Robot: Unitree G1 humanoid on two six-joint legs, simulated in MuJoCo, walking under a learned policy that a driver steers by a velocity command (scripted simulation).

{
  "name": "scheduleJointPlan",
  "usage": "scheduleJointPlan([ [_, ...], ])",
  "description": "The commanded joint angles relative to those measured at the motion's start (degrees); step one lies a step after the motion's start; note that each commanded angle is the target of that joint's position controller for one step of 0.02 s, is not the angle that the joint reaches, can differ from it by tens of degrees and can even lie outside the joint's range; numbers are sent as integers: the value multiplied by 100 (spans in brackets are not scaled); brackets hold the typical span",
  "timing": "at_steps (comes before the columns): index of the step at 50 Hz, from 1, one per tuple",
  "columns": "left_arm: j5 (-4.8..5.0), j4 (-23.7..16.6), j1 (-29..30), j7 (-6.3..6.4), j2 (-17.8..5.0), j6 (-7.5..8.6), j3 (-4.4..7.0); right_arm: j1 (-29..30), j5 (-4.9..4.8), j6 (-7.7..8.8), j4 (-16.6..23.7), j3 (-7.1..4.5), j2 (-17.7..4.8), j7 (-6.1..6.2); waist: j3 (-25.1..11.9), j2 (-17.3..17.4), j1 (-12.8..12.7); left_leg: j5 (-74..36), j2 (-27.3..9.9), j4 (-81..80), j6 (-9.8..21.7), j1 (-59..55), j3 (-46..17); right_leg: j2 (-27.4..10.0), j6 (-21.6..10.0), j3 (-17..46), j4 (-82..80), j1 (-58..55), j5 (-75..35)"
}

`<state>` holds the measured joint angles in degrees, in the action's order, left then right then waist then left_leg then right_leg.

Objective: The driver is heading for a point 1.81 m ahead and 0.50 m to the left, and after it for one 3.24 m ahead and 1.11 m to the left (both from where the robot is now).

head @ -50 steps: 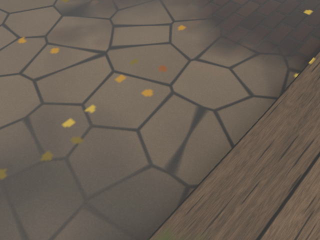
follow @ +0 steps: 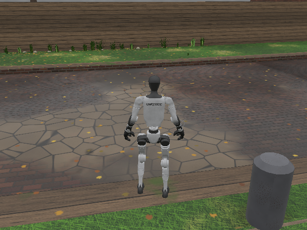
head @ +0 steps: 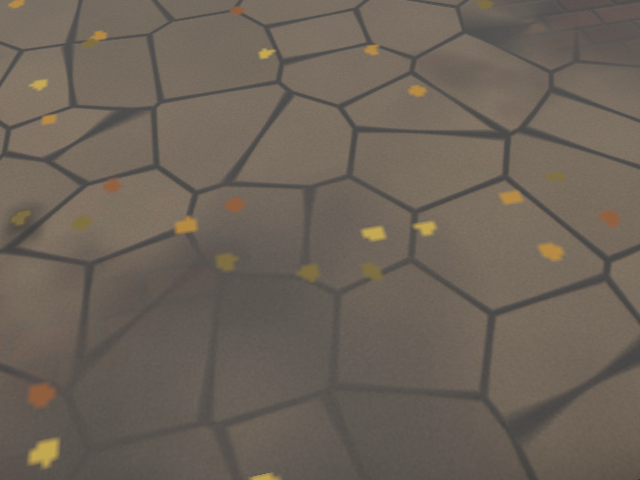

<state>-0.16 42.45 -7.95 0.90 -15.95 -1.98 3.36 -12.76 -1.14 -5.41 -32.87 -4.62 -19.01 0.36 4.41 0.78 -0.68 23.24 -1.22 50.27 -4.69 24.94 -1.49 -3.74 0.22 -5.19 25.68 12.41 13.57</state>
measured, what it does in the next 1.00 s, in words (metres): steps on the spot, turning left: left foot, then right foot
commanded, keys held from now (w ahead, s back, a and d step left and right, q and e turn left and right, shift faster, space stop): q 0.48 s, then no key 0.48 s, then w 0.04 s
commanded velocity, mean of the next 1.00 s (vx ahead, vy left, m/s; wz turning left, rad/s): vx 0.00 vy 0.00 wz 0.41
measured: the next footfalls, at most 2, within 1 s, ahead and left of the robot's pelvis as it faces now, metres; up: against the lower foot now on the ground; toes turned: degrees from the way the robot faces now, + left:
left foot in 0.10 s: +0.03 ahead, +0.14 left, +0.00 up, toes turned +6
right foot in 0.60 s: +0.10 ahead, -0.05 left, +0.00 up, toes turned +23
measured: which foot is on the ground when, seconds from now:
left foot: up 0.00-0.08, down 0.10-0.60, up 0.62-0.88, down 0.90-1.00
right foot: down 0.00-0.10, up 0.12-0.58, down 0.60-1.00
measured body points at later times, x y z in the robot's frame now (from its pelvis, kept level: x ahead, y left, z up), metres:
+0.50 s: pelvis -0.01 +0.03 +0.00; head +0.03 +0.06 +0.45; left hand +0.07 +0.36 -0.11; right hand +0.23 -0.20 -0.08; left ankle -0.01 +0.14 -0.74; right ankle +0.06 -0.11 -0.71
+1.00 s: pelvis -0.01 +0.03 -0.01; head +0.00 +0.04 +0.44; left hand +0.00 +0.31 -0.12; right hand +0.20 -0.17 -0.11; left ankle -0.08 +0.15 -0.74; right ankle +0.05 -0.10 -0.74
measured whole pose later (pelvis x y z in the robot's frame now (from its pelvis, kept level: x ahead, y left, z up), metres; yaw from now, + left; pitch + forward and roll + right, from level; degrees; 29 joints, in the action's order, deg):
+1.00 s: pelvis -0.01 +0.03 -0.01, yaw +23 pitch -1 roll +0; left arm -0.5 44.2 -10.6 0.1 -14.4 -0.2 0.8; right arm -13.4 0.7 -2.4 -41.3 -1.8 -15.1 1.2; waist 2.8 -0.8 -1.0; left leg 17.2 0.4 28.9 -1.0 10.5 -4.7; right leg -0.7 1.8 2.5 28.8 12.8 14.8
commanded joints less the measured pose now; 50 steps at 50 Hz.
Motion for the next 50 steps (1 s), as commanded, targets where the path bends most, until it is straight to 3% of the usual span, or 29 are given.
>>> scheduleJointPlan([
  [1, 74, -274, -1, -40, -1297, 37, 377, 302, -15, 98, 582, -96, -446, -50, -740, -1217, -215, 33, 31, -797, 112, -72, 401, -1398, -1230, 874, -505, -878, -2159],
  [4, 249, -209, 157, -70, -1283, 66, 380, -146, 9, 81, 406, -156, -464, -72, -772, -1019, 126, -1093, 183, -2381, 511, -1036, 600, -1344, -837, 573, 103, -557, -2018],
  [5, 228, -67, -158, -91, -1062, 106, 326, -334, 13, 86, 352, -243, -666, -20, -900, -549, 170, -1908, 112, -2896, 736, -1846, 240, -1098, -429, 226, 708, -54, -1316],
  [6, -72, -212, -205, -115, -656, 148, 195, -524, 5, 107, 419, -419, -1381, 61, -1044, 1170, 85, -4210, -1261, -2879, 1264, -2929, -1638, -410, 156, -312, 2420, 1423, 1004],
  [7, -119, -564, 373, -56, -682, 186, 190, -472, 196, 233, 506, -407, -1586, -15, -1159, 1689, 332, -4548, -2185, -2954, 2483, -2604, -2954, 340, 386, 289, 3641, 2498, 2583],
  [8, -8, -559, 650, -14, -955, 174, 278, -441, 237, 363, 494, -313, -1234, -81, -1132, 996, 511, -4162, -1960, -3069, 2506, -2488, -2600, 206, 375, 783, 4287, 2585, 2451],
  [9, 62, -542, 623, 8, -967, 149, 307, -218, 195, 437, 414, -240, -1048, -67, -922, 826, 326, -3865, -1619, -2999, 2184, -2317, -2105, 120, 320, 887, 4410, 2605, 1993],
  [10, 31, -419, 467, 55, -951, 123, 326, 15, 104, 450, 418, -211, -931, -32, -834, 560, 210, -3569, -1321, -2969, 1904, -2238, -1808, 75, 328, 937, 4245, 2573, 1582],
  [11, -18, -401, 374, 86, -1004, 105, 345, 188, 27, 430, 418, -165, -850, 13, -787, 635, 129, -3639, -1197, -2958, 1790, -2168, -1707, 81, 377, 970, 4109, 2506, 1259],
  [14, 36, -338, 185, 60, -900, 121, 323, 234, 107, 383, 406, -107, -811, 115, -943, 718, 42, -3647, -976, -3000, 1810, -1992, -1610, 306, 510, 906, 3951, 2098, 709],
  [18, 33, -426, 394, 63, -761, 130, 253, 156, 71, 354, 338, -151, -932, 160, -807, 749, 169, -2671, -852, -2977, 1789, -1936, -1919, 406, 546, 1003, 2701, 1935, 568],
  [24, 60, -492, 388, -47, -776, 239, 234, 306, 64, 291, 338, -194, -1035, 84, -745, 879, 228, -1997, -762, -2882, 1802, -1415, -2696, 615, 395, 1084, 1588, 1135, 819],
  [28, 44, -404, -79, -169, -675, 326, 212, 567, -11, 233, 335, -114, -838, 73, -945, 839, -3, -2258, -590, -2474, 1513, -1331, -2821, 515, 179, 933, 209, 207, 37],
  [29, -20, -392, -178, -167, -683, 339, 208, 464, -20, 241, 275, -70, -718, 82, -953, 704, -54, -1865, -424, -2343, 1278, -1109, -2698, 329, 51, 990, -357, -254, -658],
  [30, -133, -495, -172, -141, -979, 336, 231, 152, 72, 270, 217, 16, -441, 82, -1072, -136, 121, -696, 41, -1587, 899, -712, -2161, -600, -260, 1887, -646, -735, -1339],
  [31, -238, -476, 62, -135, -1309, 298, 257, -76, 50, 305, 256, -4, -468, 111, -715, -1445, 426, 908, 896, -831, 545, -61, -1168, -1419, -1127, 2942, -827, -467, -2130],
  [32, -223, -535, 128, -128, -1082, 322, 213, -20, 138, 346, 192, -124, -864, 160, -673, -1394, 230, 1422, 655, 219, 261, 11, -1069, -1812, -1691, 3416, -980, -95, -1721],
  [33, -155, -572, 255, -104, -967, 324, 167, 79, 80, 351, 112, -225, -1078, 167, -535, -1053, 207, 1147, 586, 848, 152, 121, -1055, -1582, -1639, 3102, -947, -63, -1400],
  [35, -8, -564, 394, -51, -783, 306, 92, 31, 65, 272, -78, -202, -834, 202, -415, -856, 214, 654, 538, 1166, -43, 285, -1087, -1102, -1281, 2471, -831, -198, -1025],
  [38, -1, -452, 264, -29, -596, 244, 6, 60, 35, 262, -161, -23, -312, 163, -445, -953, 157, 359, 363, 292, -163, -15, -732, -695, -1173, 1852, -703, -374, -1395],
  [41, 22, -349, -8, -11, -769, 119, 58, 302, 42, 338, -158, 111, -75, 111, -614, -1186, -107, 300, 161, -1263, -168, -666, -188, -604, -1158, 1731, -484, -535, -1752],
  [43, 88, -295, -77, 2, -806, 65, 49, -10, 23, 379, -359, 78, -164, 92, -695, -1080, 35, -820, 226, -2588, -60, -1307, 4, -600, -1070, 1753, -308, -474, -1927],
  [44, 112, -226, -245, -4, -755, 91, 24, -68, 76, 386, -416, 75, -244, 91, -689, -951, 51, -1466, 190, -3156, 53, -1695, -86, -564, -888, 1742, -306, -338, -1911],
  [45, 62, -183, -390, -27, -703, 169, -6, -56, 135, 386, -363, 52, -491, 125, -795, -631, -16, -2170, -135, -3096, 216, -2148, -502, -483, -575, 1670, -247, -74, -1638],
  [46, -36, -236, -511, -74, -616, 272, -33, 29, 177, 371, -377, -33, -896, 157, -871, 192, -292, -2815, -414, -2560, 485, -2128, -789, -61, -267, 1219, -127, 71, -1098],
  [47, -68, -201, -346, -84, -494, 318, -82, 61, 204, 372, -444, 6, -614, 113, -936, 542, -157, -2017, -348, -2556, 681, -1713, -748, 154, -4, 881, -90, -240, -440],
  [48, -73, -198, -132, -85, -566, 313, -77, 128, 225, 380, -427, 89, -335, 81, -769, 441, -44, -1550, -298, -2689, 711, -1505, -785, 198, 128, 817, 13, -271, -304],
  [49, -67, -166, -101, -70, -502, 288, -90, 54, 238, 386, -508, 118, -266, 89, -766, 415, -13, -802, -232, -2806, 692, -1435, -771, 277, 136, 695, 116, -255, 53],
  [50, -31, -155, -102, -45, -487, 247, -91, -15, 191, 390, -542, 86, -395, 102, -582, 556, 46, 108, -206, -2930, 770, -1343, -854, 452, 101, 500, 388, -5, 646],
])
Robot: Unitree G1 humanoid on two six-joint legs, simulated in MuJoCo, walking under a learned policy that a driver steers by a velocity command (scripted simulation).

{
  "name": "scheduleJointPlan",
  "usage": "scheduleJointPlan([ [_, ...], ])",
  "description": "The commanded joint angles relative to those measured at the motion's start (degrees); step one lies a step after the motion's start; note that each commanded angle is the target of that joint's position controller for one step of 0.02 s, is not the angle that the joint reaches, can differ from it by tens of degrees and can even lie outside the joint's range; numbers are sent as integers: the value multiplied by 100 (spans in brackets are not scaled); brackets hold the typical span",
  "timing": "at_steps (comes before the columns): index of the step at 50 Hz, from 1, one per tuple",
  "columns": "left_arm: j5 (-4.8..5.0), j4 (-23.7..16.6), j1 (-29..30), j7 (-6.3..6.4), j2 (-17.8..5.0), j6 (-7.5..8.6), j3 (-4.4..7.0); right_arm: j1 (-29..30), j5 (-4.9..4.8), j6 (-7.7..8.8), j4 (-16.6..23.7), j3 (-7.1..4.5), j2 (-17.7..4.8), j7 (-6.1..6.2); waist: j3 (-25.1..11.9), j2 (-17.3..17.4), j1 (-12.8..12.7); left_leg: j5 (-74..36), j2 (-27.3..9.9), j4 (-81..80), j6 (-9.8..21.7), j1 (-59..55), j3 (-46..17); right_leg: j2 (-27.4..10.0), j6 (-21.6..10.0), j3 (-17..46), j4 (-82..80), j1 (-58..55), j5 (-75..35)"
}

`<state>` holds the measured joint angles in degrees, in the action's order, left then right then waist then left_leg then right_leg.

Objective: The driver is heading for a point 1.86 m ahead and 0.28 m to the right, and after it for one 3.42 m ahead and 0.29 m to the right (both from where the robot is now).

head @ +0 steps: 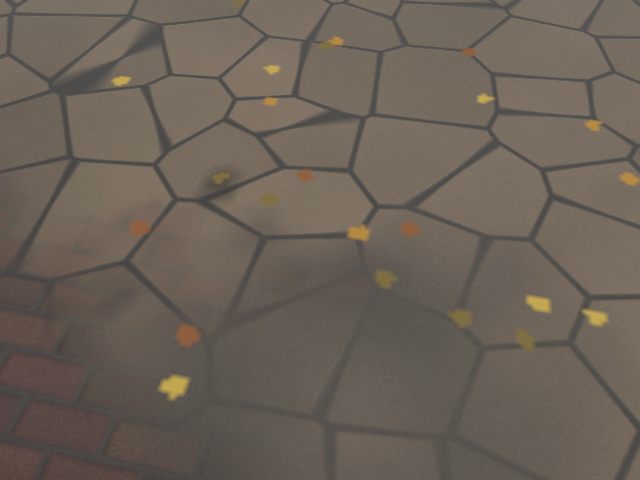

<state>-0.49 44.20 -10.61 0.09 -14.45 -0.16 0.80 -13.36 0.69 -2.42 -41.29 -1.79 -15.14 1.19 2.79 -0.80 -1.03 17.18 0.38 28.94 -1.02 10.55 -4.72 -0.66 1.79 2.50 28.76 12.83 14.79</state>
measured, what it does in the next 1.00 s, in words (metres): goes down: left foot 0.15 m lower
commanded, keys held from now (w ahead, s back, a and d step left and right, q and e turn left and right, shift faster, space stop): w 1.00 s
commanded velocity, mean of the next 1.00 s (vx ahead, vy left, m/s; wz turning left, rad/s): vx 0.40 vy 0.00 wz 0.02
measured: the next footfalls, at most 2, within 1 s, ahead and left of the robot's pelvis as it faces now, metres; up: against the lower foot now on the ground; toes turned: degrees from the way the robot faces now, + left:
left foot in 0.86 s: +0.59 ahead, +0.23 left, -0.15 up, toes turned +1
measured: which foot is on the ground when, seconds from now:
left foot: down 0.00-0.22, up 0.24-0.84, down 0.86-1.00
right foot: down 0.00-0.86, up 0.88-1.00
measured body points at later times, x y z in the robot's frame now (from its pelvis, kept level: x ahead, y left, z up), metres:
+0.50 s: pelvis +0.13 -0.02 +0.01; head +0.16 -0.04 +0.46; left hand +0.10 +0.25 -0.11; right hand +0.33 -0.27 -0.09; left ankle +0.25 +0.15 -0.69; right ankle +0.03 -0.11 -0.74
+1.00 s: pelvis +0.50 +0.13 -0.17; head +0.54 +0.15 +0.28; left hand +0.53 +0.41 -0.31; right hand +0.56 -0.13 -0.30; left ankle +0.55 +0.23 -0.89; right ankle +0.35 -0.06 -0.68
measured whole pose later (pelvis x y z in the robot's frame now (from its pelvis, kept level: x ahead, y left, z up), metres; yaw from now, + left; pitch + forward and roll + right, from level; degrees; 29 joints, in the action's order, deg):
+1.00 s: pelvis +0.50 +0.13 -0.17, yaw +1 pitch +1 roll +0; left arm 3.4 46.9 -18.4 2.9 -15.9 3.4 2.8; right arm -14.3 0.7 4.3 -53.9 -2.3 -14.4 -4.3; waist 4.6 -2.1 -1.8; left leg 15.6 2.0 40.1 2.8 25.4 1.5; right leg -2.1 1.3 9.9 98.3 27.3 29.6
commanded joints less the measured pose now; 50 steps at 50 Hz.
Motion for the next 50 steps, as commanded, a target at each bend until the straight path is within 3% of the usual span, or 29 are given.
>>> scheduleJointPlan([
  [1, 41, -348, 125, 50, -623, 58, 173, -96, -30, 109, 263, -239, -930, 22, -156, 924, 146, 1765, -536, -1031, 575, 200, -855, 292, -94, -452, 405, 378, 1024],
  [5, 209, -537, 356, 3, -673, 320, 253, -526, -92, 252, 124, -283, -1138, 56, 692, 1434, 347, 2733, -1578, -1812, 1319, 402, -2420, 7, -422, -198, 1626, 1609, 1365],
  [9, 203, -115, -551, -156, -647, 515, 309, 75, -233, 292, 243, -248, -1019, 35, 233, 1051, -207, 1552, -1078, -1369, 960, 950, -1409, 124, -654, -492, 29, -264, 42],
  [10, 169, 79, -942, -145, -701, 498, 361, 141, -153, 296, 252, -210, -853, 26, 40, 871, -372, 1195, -805, -937, 791, 1298, -1062, 199, -569, -475, -2, -988, -251],
  [11, 146, 208, -1556, -114, -905, 494, 416, 245, -87, 330, 336, -109, -503, 3, -138, 142, -572, 903, -392, 285, 494, 1814, -514, -465, -717, 495, -488, -1634, 343],
  [12, 126, 214, -1920, -143, -1595, 504, 561, 282, -155, 419, 640, -84, -360, 24, -229, -1444, -596, 1141, 243, 2093, 117, 2777, 187, -1717, -1471, 3009, -1550, -1981, 1749],
  [13, 71, 134, -1672, -159, -1412, 539, 483, 291, -271, 538, 658, -209, -767, 42, 130, -1188, -473, 1506, 100, 3002, 149, 3360, -241, -2144, -1897, 3896, -1944, -1668, 2260],
  [14, 83, 57, -1366, -119, -1160, 561, 402, 206, -325, 628, 584, -255, -866, 7, 453, -866, -288, 1000, -188, 3305, 256, 3600, -351, -2026, -1813, 3411, -1919, -1519, 2169],
  [18, 62, 8, -1236, -61, -904, 531, 290, 434, -164, 731, 499, -253, -674, -151, 240, -530, -242, -318, -632, 2685, 344, 3398, 24, -1304, -1351, 1582, -1959, -1572, -202],
  [23, 97, 187, -1487, 47, -1150, 387, 322, 1046, -125, 731, 734, -81, -131, -334, -16, -480, -357, -1411, -342, 1244, 72, 2466, 543, -920, -1358, 477, -1949, -1202, -2015],
  [26, 19, 162, -1513, 31, -1144, 421, 328, 700, -168, 746, 569, -230, -537, -435, -227, -310, -178, -2348, -423, 2027, 137, 2268, 364, -1254, -1482, 368, -1656, -1123, -2321],
  [29, 121, 133, -1557, -41, -1007, 387, 295, 1129, -153, 754, 780, -236, -520, -517, 161, -229, -195, -1598, -370, 1902, 398, 2575, 531, -1344, -1434, 357, -1226, -1207, -2627],
  [30, 184, 372, -1986, 65, -969, 370, 316, 1397, -226, 797, 906, -283, -567, -546, 240, -561, -299, -2058, -756, 1723, 499, 3590, -208, -1583, -1242, 697, -901, -2330, -2205],
  [31, 233, 450, -2211, 138, -955, 345, 343, 1725, -242, 854, 1000, -278, -618, -578, 362, -481, -433, -1734, -775, 1584, 495, 4614, -118, -1712, -1168, 841, -663, -3249, -2221],
  [32, 240, 645, -2975, 182, -977, 328, 391, 2569, -275, 942, 1194, -289, -607, -627, 677, -374, -981, -1403, -807, 1637, 409, 6132, 89, -1780, -1200, 1109, -545, -4336, -1849],
  [34, 220, 817, -3418, 301, -837, 256, 389, 3115, -308, 1059, 1391, -170, -324, -704, 1020, -288, -1216, -869, -1040, 1713, 243, 7452, -20, -2025, -1130, 1475, -243, -4913, -1861],
  [35, 230, 640, -2932, 396, -695, 237, 354, 3082, -347, 1103, 1421, -110, -281, -784, 1143, -115, -1027, -1820, -1192, 875, 204, 6784, -109, -1850, -934, 1167, -398, -4088, -1644],
  [36, 124, 389, -2238, 415, -798, 272, 353, 2868, -301, 1128, 1312, -18, -125, -893, 1109, 83, -859, -3288, -909, 36, 233, 4787, 274, -1304, -816, 548, -600, -2320, -983],
  [38, 91, 259, -1914, 331, -1242, 391, 497, 1826, -264, 1016, 847, -72, -112, -893, 442, 32, -529, -4882, -429, 386, 107, 1126, 172, -1081, -838, 245, -1042, -146, 81],
  [39, 112, 169, -1606, 272, -1349, 422, 527, 1220, -330, 927, 651, -177, -352, -778, 313, -34, -116, -4445, -396, 426, 40, 710, 40, -933, -806, 131, -633, -314, -73],
  [42, 165, 253, -1260, 153, -1251, 338, 524, -1384, -237, 773, -496, -578, -1220, -429, -803, -78, 1202, -4661, -471, -43, 71, -1648, 492, -625, -216, -164, 3200, -421, -1694],
  [43, 155, 486, -1383, 165, -904, 375, 469, -2024, -27, 716, -802, -575, -1351, -379, -818, 971, 1565, -4643, -784, -213, 307, -2603, 366, 84, 199, -189, 5932, 701, 1426],
  [44, 184, 570, -3000, 95, 127, 427, 275, -1660, 281, 854, -667, -323, -1612, -448, -1774, 2461, 425, -7030, -1544, 1789, 655, -4208, -776, 421, 170, 1267, 8056, 2511, 3835],
  [45, 337, 619, -3728, 46, -35, 628, 230, -1658, 202, 721, -695, -390, -1595, -513, -2794, 2926, 234, -7422, -1864, 1582, 1267, -4238, -1647, 395, 110, 1697, 8280, 2559, 3398],
  [46, 508, 300, -3184, 102, -246, 633, 232, -1712, 88, 604, -893, -512, -1714, -546, -3097, 2046, 313, -3459, -2414, -15, 1773, -3662, -2905, 315, 186, 1132, 8251, 2721, 2843],
  [47, 543, 91, -2447, 256, -328, 564, 232, -1175, -111, 643, -1029, -505, -1616, -540, -2426, 976, 49, -884, -2451, -988, 1764, -2701, -3713, -54, 119, 576, 7881, 3065, 2068],
  [48, 487, 63, -1912, 358, -664, 447, 264, -381, -131, 728, -717, -325, -1159, -516, -1537, 85, 19, -55, -2351, -1470, 1652, -1466, -3562, -267, 51, 392, 7352, 3058, 1297],
  [49, 415, 16, -1849, 359, -592, 335, 240, -6, -21, 885, -692, -308, -1138, -537, -1281, 239, -120, -376, -2676, -1324, 1897, -496, -3753, -490, -101, 588, 7519, 2860, 1053],
  [50, 318, 20, -1563, 357, -747, 261, 313, 354, 54, 1025, -650, -211, -792, -528, -909, -30, -193, -705, -2390, -1296, 1655, 527, -3076, -846, -325, 881, 6223, 2414, 265],
])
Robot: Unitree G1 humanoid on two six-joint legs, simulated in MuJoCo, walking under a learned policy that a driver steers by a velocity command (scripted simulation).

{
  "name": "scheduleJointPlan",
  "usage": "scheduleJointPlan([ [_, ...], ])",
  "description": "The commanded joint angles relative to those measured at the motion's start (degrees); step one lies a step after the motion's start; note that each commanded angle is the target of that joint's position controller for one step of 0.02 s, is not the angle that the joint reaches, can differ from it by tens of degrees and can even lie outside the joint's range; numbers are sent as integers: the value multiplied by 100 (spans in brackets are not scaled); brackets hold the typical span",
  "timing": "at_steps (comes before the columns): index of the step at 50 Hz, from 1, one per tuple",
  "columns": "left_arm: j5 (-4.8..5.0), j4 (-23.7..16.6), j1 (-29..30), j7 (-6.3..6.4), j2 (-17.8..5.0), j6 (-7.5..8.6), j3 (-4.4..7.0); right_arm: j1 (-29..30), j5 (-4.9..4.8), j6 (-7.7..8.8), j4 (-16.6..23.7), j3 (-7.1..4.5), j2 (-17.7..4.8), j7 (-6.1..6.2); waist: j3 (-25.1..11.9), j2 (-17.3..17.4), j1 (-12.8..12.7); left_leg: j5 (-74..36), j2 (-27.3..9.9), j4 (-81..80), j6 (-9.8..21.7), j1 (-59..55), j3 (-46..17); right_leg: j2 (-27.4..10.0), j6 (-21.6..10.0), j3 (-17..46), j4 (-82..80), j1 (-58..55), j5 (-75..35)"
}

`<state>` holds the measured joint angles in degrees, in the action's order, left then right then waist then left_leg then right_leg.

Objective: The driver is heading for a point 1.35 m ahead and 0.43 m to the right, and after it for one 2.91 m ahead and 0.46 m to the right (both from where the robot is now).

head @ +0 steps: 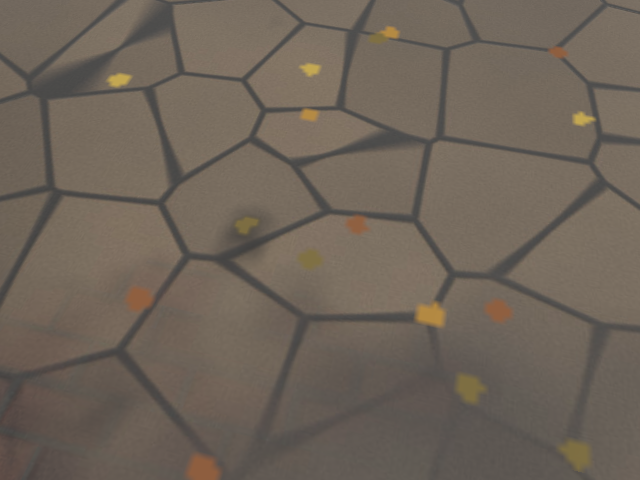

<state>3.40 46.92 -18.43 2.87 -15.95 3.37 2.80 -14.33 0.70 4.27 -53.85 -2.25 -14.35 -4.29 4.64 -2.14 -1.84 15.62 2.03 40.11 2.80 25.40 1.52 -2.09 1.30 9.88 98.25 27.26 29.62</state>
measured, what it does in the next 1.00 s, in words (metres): walks ahead: right foot, then left foot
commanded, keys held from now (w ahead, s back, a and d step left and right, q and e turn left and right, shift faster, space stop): w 0.04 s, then no key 0.72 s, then e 0.24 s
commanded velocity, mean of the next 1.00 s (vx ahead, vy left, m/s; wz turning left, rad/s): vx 0.14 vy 0.00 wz -0.05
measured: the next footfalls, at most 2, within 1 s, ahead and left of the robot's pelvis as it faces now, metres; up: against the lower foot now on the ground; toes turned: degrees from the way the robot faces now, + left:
right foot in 0.28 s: +0.36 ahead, -0.11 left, +0.00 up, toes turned +0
left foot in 0.56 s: +0.28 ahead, +0.12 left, +0.00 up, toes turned +0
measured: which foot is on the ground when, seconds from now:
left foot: down 0.00-0.30, up 0.32-0.54, down 0.56-1.00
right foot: up 0.00-0.26, down 0.28-1.00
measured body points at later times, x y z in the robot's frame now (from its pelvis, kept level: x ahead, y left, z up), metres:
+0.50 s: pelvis +0.22 -0.02 +0.02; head +0.24 -0.03 +0.46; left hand +0.36 +0.22 -0.09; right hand +0.29 -0.29 -0.13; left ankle +0.20 +0.12 -0.69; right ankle +0.32 -0.11 -0.71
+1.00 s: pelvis +0.29 +0.00 +0.01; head +0.32 -0.01 +0.46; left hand +0.44 +0.27 -0.10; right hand +0.34 -0.29 -0.13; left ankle +0.24 +0.12 -0.71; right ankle +0.31 -0.10 -0.70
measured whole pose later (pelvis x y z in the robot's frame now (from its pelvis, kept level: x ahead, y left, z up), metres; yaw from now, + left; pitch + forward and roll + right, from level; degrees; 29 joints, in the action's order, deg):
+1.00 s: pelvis +0.29 +0.00 +0.01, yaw -5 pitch +0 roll +1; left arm 0.9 47.2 -8.3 0.9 -16.0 -1.7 4.3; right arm -9.9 -0.3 -1.0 -57.0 -3.9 -15.3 4.3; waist 2.7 0.2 0.7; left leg 22.5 -1.0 32.6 0.3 10.4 3.9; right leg 0.9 -1.3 -0.1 43.0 22.9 24.0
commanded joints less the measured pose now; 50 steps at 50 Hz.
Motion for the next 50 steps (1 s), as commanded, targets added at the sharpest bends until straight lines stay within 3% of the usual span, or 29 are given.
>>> scheduleJointPlan([
  [1, -150, -327, -526, 43, -626, -135, 156, 497, 75, 383, 468, -140, -770, 62, -713, 571, -162, -914, -2213, -2359, 1127, -430, -2947, -816, -350, 127, -1209, 797, -1258],
  [2, -228, -481, -279, 7, -393, -128, 138, 407, -11, 354, 299, -121, -753, 162, -315, 725, -234, -1094, -1670, -2611, 1000, -24, -2047, -864, -213, -6, -2369, 630, -1608],
  [3, -332, -581, 106, -14, -379, -73, 119, 295, 15, 352, 257, -106, -713, 261, -140, 966, -81, -2327, -1513, -2630, 1063, -166, -1635, -759, -68, -220, -2952, 768, -1901],
  [5, -414, -739, 523, -106, -140, 74, 32, 14, 38, 326, 146, -57, -571, 426, -234, 818, 4, -4102, -1252, -2490, 991, -400, -917, -632, 93, -438, -4415, 458, -2591],
  [7, -385, -720, 763, -210, 42, 137, -39, -162, -42, 258, 111, -80, -718, 505, -495, 668, 158, -4386, -1041, -2539, 828, -737, -467, -253, 96, -791, -5641, -149, -3473],
  [9, -355, -799, 1077, -282, -11, 122, -19, -352, -133, 175, 15, -112, -848, 532, -556, 540, 272, -4125, -1126, -2485, 711, -1188, -454, -47, 35, -872, -6163, -326, -3930],
  [12, -410, -952, 1335, -359, -167, 109, 39, -466, -165, 9, -127, -139, -850, 557, -437, 530, 283, -3832, -1274, -2055, 586, -1710, -571, 75, -231, -819, -6562, -306, -3620],
  [14, -462, -808, 804, -377, -353, 129, 142, -334, -151, -97, -144, -170, -876, 553, -601, 475, -44, -3851, -1121, -1307, 429, -1813, -560, 230, -446, -883, -6943, -971, -3601],
  [15, -495, -660, 352, -363, -678, 147, 245, -493, -88, -141, -137, -177, -856, 542, -874, 41, -157, -3499, -695, -440, 189, -1656, -345, -17, -618, -694, -7100, -1752, -5612],
  [16, -571, -622, 41, -352, -950, 114, 284, -1304, 18, -118, -213, -33, -388, 490, -1741, -886, 146, -1241, -244, 1028, -130, -509, -273, -1166, -1388, 477, -6750, -3526, -7408],
  [17, -523, -585, -83, -387, -507, 61, 155, -1543, -35, -158, -359, 48, -253, 433, -2403, -1182, 64, 2099, 96, 2232, -387, -54, -432, -1959, -2041, 1509, -7001, -3915, -7394],
  [18, -419, -572, 76, -427, -334, 10, 100, -1198, -154, -264, -310, -60, -611, 402, -2176, -803, 61, 2377, -52, 2469, -414, 191, -703, -1768, -1937, 1667, -7349, -3375, -5559],
  [19, -361, -639, 596, -434, -265, -38, 73, -661, -197, -395, -185, -115, -700, 454, -1477, -408, 124, 2176, -235, 2411, -456, 416, -597, -1525, -1673, 1354, -7670, -2617, -4126],
  [20, -386, -698, 1013, -415, -234, -69, 46, -376, -159, -512, -84, -125, -654, 506, -1099, -263, 232, 1920, -381, 2006, -490, 266, -582, -1374, -1478, 1127, -7965, -1849, -3180],
  [21, -438, -743, 1384, -389, -303, -100, 76, -273, -117, -619, -57, -132, -599, 557, -885, -357, 384, 1662, -500, 1334, -534, -89, -545, -1132, -1260, 853, -8224, -1252, -2314],
  [23, -571, -709, 1541, -329, -421, -156, 135, -360, -75, -681, -170, -100, -422, 618, -866, -609, 464, 1203, -340, 480, -566, -896, -295, -808, -1130, 422, -8460, -616, -1675],
  [26, -426, -553, 1469, -224, -373, -186, 120, -502, -5, -643, -328, -84, -352, 585, -1099, -464, 572, -226, -261, -693, -407, -1756, -154, -698, -1008, 158, -8424, -432, -769],
  [28, -422, -376, 1259, -201, -225, -180, 54, -351, 142, -631, -285, -86, -420, 570, -888, -303, 553, -417, -380, -1117, -218, -2043, -272, -489, -624, -3, -8435, -98, 126],
  [29, -452, -352, 1239, -203, -221, -192, 49, -227, 117, -617, -204, -100, -607, 591, -568, -99, 473, 98, -663, -1569, -58, -1656, -597, -309, -403, -173, -8261, -158, 224],
  [30, -417, -391, 1121, -179, -236, -210, 71, -12, 25, -577, -261, -163, -890, 618, -284, 619, 179, 1177, -656, -1782, 102, -725, -734, -9, -255, -525, -8045, -707, -243],
  [32, -430, -295, 1050, -141, -214, -201, 61, 308, 17, -422, -251, -68, -548, 632, -295, 857, 106, 1240, -648, -2132, -23, -285, -765, 67, -236, -655, -7545, -1504, -1254],
  [35, -419, -115, 852, -132, -232, -192, 74, 274, -14, -274, -332, -50, -539, 604, -425, 575, 131, 157, -584, -1982, -154, -683, -682, 44, -368, -703, -7326, -1679, -2446],
  [38, -381, -5, 857, -161, -221, -194, 79, 74, -58, -272, -474, -46, -566, 597, -600, 353, 217, -718, -518, -1784, -134, -1084, -573, 13, -364, -710, -7252, -1795, -3164],
  [41, -280, -121, 1161, -155, -445, -246, 146, 87, -88, -360, -428, -163, -866, 679, -592, 314, 335, -1268, -528, -1551, -75, -1529, -455, 121, -420, -699, -6942, -1306, -3443],
  [43, -245, -210, 1272, -140, -445, -290, 173, -46, -105, -446, -404, -240, -951, 771, -596, 431, 420, -1808, -743, -1434, 108, -1773, -554, 238, -426, -731, -6582, -837, -3318],
  [45, -248, -281, 1251, -141, -389, -354, 187, -106, -92, -507, -353, -308, -1015, 849, -594, 650, 432, -2399, -1235, -1444, 414, -1955, -842, 329, -356, -827, -6135, -401, -2813],
  [46, -256, -314, 1237, -149, -372, -388, 199, -49, -87, -521, -296, -331, -1027, 882, -593, 788, 420, -2652, -1527, -1480, 588, -2001, -1013, 343, -328, -880, -5877, -230, -2301],
  [48, -255, -386, 1216, -189, -303, -452, 211, 373, -91, -503, -86, -340, -1014, 919, -508, 1168, 332, -3178, -2215, -1618, 976, -2021, -1418, 256, -298, -990, -5137, 156, -207],
  [50, -215, -513, 1418, -248, -327, -464, 213, 559, -103, -475, 41, -389, -1124, 917, -346, 918, 355, -3500, -2344, -1593, 979, -2156, -1356, 29, -267, -968, -5083, 413, 97],
])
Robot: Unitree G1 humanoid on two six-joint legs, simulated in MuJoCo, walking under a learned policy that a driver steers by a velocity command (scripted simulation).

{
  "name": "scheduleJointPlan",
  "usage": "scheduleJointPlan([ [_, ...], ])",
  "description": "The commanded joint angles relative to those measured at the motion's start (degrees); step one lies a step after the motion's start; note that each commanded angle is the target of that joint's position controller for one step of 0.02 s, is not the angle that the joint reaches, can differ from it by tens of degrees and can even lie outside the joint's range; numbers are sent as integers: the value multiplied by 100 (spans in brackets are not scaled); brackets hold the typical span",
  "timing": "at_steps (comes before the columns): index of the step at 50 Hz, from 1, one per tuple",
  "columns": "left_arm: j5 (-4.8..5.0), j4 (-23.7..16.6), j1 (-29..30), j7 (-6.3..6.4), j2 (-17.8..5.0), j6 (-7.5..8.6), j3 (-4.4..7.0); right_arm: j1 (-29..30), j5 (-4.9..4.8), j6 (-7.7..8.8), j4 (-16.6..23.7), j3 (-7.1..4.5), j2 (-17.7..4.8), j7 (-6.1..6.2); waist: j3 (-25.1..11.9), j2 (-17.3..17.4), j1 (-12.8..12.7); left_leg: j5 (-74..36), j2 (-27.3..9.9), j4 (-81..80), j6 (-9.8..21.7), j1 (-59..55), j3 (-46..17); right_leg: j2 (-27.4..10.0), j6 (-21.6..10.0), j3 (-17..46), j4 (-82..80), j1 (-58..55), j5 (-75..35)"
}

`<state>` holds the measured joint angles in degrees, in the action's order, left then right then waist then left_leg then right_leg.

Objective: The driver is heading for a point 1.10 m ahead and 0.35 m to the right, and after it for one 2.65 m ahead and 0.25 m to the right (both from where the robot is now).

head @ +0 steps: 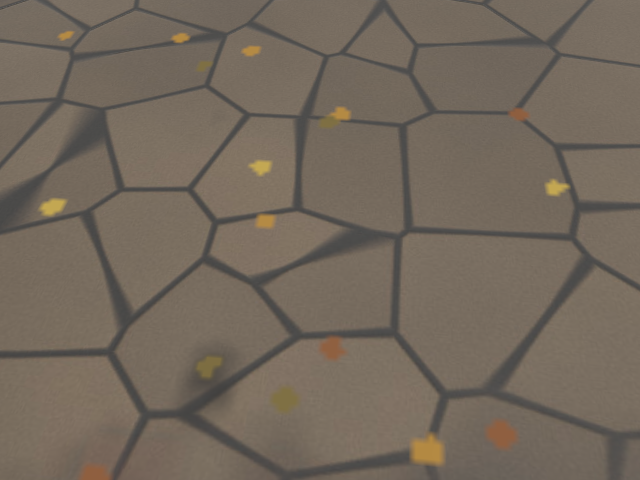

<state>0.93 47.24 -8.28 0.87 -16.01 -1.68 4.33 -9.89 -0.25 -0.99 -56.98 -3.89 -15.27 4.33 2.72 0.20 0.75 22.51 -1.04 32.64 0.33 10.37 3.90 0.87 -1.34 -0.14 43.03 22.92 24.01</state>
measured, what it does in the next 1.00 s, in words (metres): walks ahead, turning right: left foot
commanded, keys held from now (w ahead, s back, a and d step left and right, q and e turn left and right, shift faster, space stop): e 0.18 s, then w+e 0.44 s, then w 0.38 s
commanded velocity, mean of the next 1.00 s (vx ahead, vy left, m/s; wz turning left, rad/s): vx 0.30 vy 0.00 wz -0.43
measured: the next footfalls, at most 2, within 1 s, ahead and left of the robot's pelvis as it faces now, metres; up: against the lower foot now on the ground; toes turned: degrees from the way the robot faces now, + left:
left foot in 0.62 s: +0.25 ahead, +0.07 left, +0.00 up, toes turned -26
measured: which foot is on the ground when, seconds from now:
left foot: down 0.00-0.10, up 0.12-0.60, down 0.62-1.00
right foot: down 0.00-0.62, up 0.64-1.00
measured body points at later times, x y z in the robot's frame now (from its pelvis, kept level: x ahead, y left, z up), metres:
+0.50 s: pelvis +0.07 -0.03 +0.02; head +0.10 -0.05 +0.47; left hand +0.22 +0.23 -0.08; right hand +0.18 -0.35 -0.09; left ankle +0.20 +0.12 -0.70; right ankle +0.03 -0.10 -0.73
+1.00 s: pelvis +0.28 -0.08 +0.01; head +0.32 -0.10 +0.46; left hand +0.59 +0.01 -0.07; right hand +0.11 -0.30 -0.12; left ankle +0.22 +0.09 -0.73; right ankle +0.37 -0.28 -0.70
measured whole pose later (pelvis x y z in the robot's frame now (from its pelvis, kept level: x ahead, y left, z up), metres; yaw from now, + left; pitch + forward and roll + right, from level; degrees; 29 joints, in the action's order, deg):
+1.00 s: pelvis +0.28 -0.08 +0.01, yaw -27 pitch +3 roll +1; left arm 1.1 39.1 -2.8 -1.8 -15.4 4.1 1.8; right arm -24.6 -1.3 4.9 -55.1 -2.8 -15.3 -0.4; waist 1.5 -2.0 6.7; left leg 18.3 0.4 11.8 0.0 -3.9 0.6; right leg -3.0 -0.8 0.9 33.1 34.6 2.3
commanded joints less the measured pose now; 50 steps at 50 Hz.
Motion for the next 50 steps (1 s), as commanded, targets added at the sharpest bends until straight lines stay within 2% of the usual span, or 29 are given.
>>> scheduleJointPlan([
  [1, 47, -546, 365, -78, -317, 39, 59, 225, -49, 44, 381, -262, -1133, 51, -161, 654, 53, -4305, -1907, -733, 1082, -633, -1351, -261, 6, -68, 139, 662, 355],
  [3, 53, -424, -24, -148, -371, 33, 114, 445, -119, -24, 432, -295, -1182, 32, -394, 691, -182, -4426, -1496, -184, 723, -337, -669, 10, -77, -463, -781, -332, -749],
  [4, 37, -372, -283, -159, -568, 36, 219, 303, -110, -44, 414, -285, -1074, 1, -617, 456, -279, -4281, -1139, 570, 457, -32, -261, 170, -241, -336, -1291, -1092, -1458],
  [5, 8, -459, -496, -103, -1148, 47, 400, 202, 17, -23, 511, -247, -891, -42, -799, -737, -300, -2353, -554, 2053, -98, 1099, 180, -626, -735, 1225, -1825, -2062, -3740],
  [6, -177, -531, -714, -145, -1600, 109, 410, 460, 180, 14, 828, -102, -491, -87, -1237, -1842, -330, 1753, 495, 3339, -354, 2395, -257, -2142, -1945, 3689, -2434, -2571, -4875],
  [7, -219, -564, -699, -190, -1175, 235, 253, 487, 75, 17, 724, -164, -709, -127, -1348, -869, -372, 1890, 230, 4092, -314, 2374, -1018, -2236, -2110, 3473, -2374, -2464, -4559],
  [8, -161, -628, -314, -172, -1051, 321, 220, 477, -33, 13, 712, -184, -774, -145, -901, -559, -216, 1431, 111, 4158, -265, 2545, -1000, -1958, -1880, 2788, -2332, -2105, -4402],
  [9, -51, -656, -84, -131, -1007, 339, 222, 440, -21, 9, 627, -218, -818, -105, -666, -150, -114, 918, -26, 3850, -258, 2606, -962, -1595, -1526, 2305, -2349, -1913, -3848],
  [10, 40, -644, -24, -80, -968, 328, 221, 417, 35, 26, 606, -265, -923, -70, -688, -85, -67, 394, -172, 3354, -250, 2560, -994, -1368, -1284, 2147, -2475, -1843, -2788],
  [12, 43, -618, -161, -10, -880, 315, 186, 469, 27, 92, 622, -273, -836, -144, -731, -416, -94, -279, -116, 2797, -261, 2310, -943, -1040, -1179, 2166, -2883, -1750, -1017],
  [14, 39, -560, -324, 60, -863, 358, 181, 698, -2, 215, 729, -262, -750, -204, -550, -632, -182, -590, -55, 2036, -283, 2426, -950, -1012, -1202, 2358, -3203, -1855, -134],
  [18, 17, -458, -502, 132, -1002, 410, 222, 1088, 16, 457, 889, -253, -702, -271, -357, -670, -305, -972, 18, 790, -386, 2377, -1019, -1010, -1201, 2497, -3316, -1906, -87],
  [25, 50, -397, -667, 77, -1057, 410, 251, 1373, -84, 737, 1151, -174, -701, -424, -226, -754, -442, -1122, 176, -205, -323, 1715, -977, -893, -1157, 2800, -3128, -1457, 80],
  [27, 46, -430, -643, 52, -1012, 395, 233, 1224, -130, 814, 1167, -179, -762, -449, -259, -782, -355, -1146, 224, -504, -240, 1178, -930, -833, -1097, 2923, -2977, -1255, 33],
  [29, 51, -493, -525, 45, -863, 363, 176, 751, -147, 870, 1062, -213, -819, -439, -315, -746, -56, -1422, 218, -980, -128, 249, -812, -622, -936, 2927, -2618, -842, 85],
  [30, 34, -532, -499, 37, -685, 365, 115, 309, -140, 879, 954, -257, -904, -415, -420, -644, 165, -1385, 55, -1118, -37, -500, -835, -433, -780, 2787, -2196, -401, 135],
  [31, 8, -592, -476, 25, -312, 384, -3, -443, -80, 879, 814, -329, -1158, -372, -783, -147, 455, -879, -722, -1207, 247, -1619, -1588, -80, -507, 2296, -993, 387, 669],
  [32, 69, -790, -678, 12, 6, 454, -95, -1023, 61, 827, 731, -404, -1633, -366, -1089, 1084, 361, 630, -1839, -1813, 953, -2421, -3533, 649, -231, 1282, 614, 1498, 1184],
  [33, 162, -850, -772, 26, -442, 513, -26, -952, 51, 837, 654, -409, -1577, -450, -700, 1270, 244, 1833, -2304, -2159, 1354, -2127, -4666, 248, -197, 1129, 1528, 2292, 1080],
  [34, 143, -721, -745, 27, -799, 531, 53, -635, -8, 854, 815, -290, -1098, -484, -193, 911, 234, 1752, -2052, -2197, 1263, -1740, -4117, -26, -184, 1157, 1882, 2481, 585],
  [35, 81, -624, -719, 19, -801, 528, 73, -432, -18, 844, 878, -208, -830, -496, 9, 761, 184, 1191, -1700, -2220, 1074, -1504, -3466, -137, -142, 1055, 1965, 2442, 99],
  [36, 24, -624, -646, 11, -737, 543, 73, -336, 4, 822, 902, -159, -726, -503, 42, 687, 140, 631, -1503, -2253, 980, -1314, -3018, -233, -123, 974, 1917, 2364, -230],
  [37, 17, -685, -516, -28, -657, 568, 59, -334, 27, 800, 885, -123, -688, -492, 93, 671, 116, 68, -1385, -2314, 935, -1110, -2650, -342, -110, 957, 1777, 2252, -501],
  [39, -8, -781, -297, -90, -456, 613, -1, -483, 37, 803, 819, -105, -715, -482, 53, 652, 148, -819, -1196, -2447, 970, -931, -2092, -397, -28, 700, 1480, 2107, -945],
  [42, -62, -1003, 158, -133, -283, 642, -100, -669, -35, 781, 719, -115, -861, -453, 60, 557, 225, -1785, -1089, -2558, 1058, -790, -1547, -529, 148, 339, 568, 1962, -1586],
  [44, -48, -1139, 550, -176, -148, 668, -177, -827, -69, 752, 654, -108, -931, -440, 95, 559, 339, -2203, -969, -2546, 1002, -613, -1181, -493, 189, 139, -181, 1587, -2076],
  [47, 13, -1281, 984, -252, -167, 682, -204, -1199, -110, 694, 552, -92, -1021, -455, 139, 562, 470, -2390, -1057, -2490, 975, -581, -1018, -331, 154, -59, -844, 1060, -2389],
  [50, 47, -1391, 1144, -317, -347, 693, -164, -1351, -144, 609, 475, -97, -1090, -448, 200, 608, 328, -2957, -1346, -2280, 865, -1042, -1048, -261, -91, -31, -1239, 872, -2125],
])
Keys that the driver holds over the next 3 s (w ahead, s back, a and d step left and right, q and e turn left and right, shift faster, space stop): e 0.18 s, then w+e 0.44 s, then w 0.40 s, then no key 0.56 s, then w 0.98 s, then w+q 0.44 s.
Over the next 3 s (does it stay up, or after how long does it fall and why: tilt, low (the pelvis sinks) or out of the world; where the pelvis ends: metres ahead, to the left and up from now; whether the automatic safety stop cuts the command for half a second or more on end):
stays up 1.00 -0.49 0.02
